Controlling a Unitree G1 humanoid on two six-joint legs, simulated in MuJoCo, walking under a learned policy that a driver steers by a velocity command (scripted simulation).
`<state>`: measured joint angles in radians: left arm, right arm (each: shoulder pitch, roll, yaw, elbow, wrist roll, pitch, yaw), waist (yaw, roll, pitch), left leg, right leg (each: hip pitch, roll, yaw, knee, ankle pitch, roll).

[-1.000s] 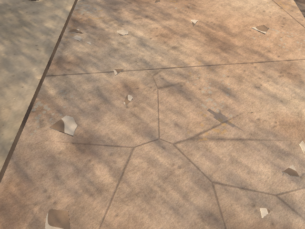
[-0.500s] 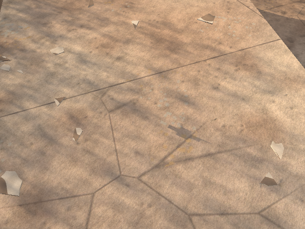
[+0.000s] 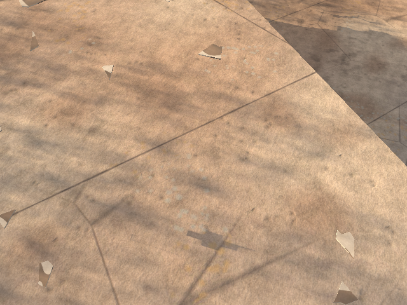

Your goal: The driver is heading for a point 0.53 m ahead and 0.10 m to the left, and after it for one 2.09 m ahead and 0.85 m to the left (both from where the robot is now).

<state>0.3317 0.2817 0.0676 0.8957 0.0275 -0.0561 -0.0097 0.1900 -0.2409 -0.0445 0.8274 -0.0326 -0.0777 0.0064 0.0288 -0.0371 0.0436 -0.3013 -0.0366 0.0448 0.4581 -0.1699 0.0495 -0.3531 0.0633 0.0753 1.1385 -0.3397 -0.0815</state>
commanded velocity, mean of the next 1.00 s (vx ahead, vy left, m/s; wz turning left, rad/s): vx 0.42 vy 0.00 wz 0.35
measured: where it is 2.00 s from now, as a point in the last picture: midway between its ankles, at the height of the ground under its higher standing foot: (204, 299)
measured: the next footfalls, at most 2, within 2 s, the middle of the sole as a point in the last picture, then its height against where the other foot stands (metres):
right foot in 0.36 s outside the picture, level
left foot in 0.88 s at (170, 286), level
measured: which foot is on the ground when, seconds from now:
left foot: down 0.00-0.38, up 0.40-0.86, down 0.88-1.00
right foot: up 0.00-0.34, down 0.36-0.86, up 0.88-1.00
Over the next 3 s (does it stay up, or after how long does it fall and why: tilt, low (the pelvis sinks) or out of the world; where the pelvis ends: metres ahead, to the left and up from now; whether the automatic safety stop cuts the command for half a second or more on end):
stays up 0.44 0.01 -0.01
